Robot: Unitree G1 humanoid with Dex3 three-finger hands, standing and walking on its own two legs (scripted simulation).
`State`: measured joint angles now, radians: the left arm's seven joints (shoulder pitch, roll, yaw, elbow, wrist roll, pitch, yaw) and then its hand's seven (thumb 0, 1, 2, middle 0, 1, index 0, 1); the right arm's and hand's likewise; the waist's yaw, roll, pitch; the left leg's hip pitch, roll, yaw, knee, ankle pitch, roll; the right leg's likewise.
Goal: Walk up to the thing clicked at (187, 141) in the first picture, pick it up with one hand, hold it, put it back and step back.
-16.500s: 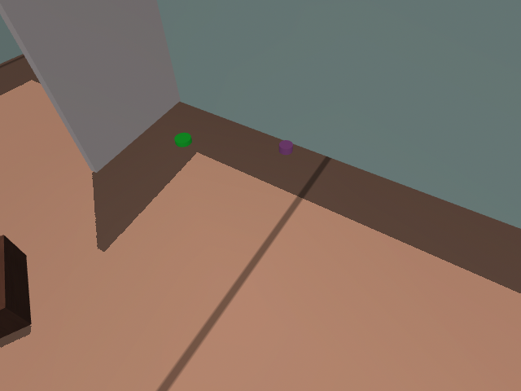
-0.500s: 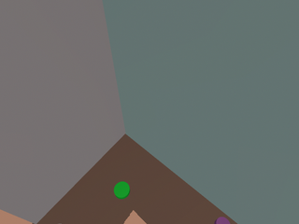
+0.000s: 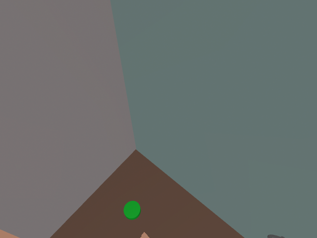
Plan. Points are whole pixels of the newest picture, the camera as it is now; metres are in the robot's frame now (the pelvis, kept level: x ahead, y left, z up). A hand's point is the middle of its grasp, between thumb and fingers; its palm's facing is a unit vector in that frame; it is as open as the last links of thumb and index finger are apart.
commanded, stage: walk up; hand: left
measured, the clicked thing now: (132, 210) +0.44 +0.21 -0.77
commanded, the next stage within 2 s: stand in 0.68 s
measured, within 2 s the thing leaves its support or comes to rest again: neither
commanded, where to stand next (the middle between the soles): +0.04 +0.00 m, yaw +1 degrees
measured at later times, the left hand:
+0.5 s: hand out of the picture +0.06 +0.24 -0.16, palm faces -0.02 -0.95 -0.32, open 7.4 cm
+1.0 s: hand out of the picture +0.08 +0.25 -0.15, palm faces -0.04 -0.94 -0.34, open 7.4 cm
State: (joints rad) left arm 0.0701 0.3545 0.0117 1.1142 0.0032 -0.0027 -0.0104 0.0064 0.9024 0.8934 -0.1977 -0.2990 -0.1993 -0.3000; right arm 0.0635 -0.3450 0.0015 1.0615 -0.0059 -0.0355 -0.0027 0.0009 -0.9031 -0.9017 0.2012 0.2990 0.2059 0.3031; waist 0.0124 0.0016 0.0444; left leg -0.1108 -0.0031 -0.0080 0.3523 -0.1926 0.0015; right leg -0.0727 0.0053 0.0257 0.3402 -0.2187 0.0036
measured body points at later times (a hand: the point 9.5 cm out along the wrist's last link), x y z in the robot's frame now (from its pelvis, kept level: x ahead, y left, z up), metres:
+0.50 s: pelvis -0.01 +0.00 +0.00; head +0.00 +0.00 +0.45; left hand +0.06 +0.29 -0.14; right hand +0.05 -0.31 -0.13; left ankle +0.00 +0.12 -0.75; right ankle -0.02 -0.12 -0.75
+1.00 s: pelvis -0.01 +0.00 +0.00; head +0.00 +0.00 +0.45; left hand +0.08 +0.30 -0.13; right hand +0.07 -0.30 -0.13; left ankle +0.00 +0.12 -0.75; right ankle -0.02 -0.12 -0.75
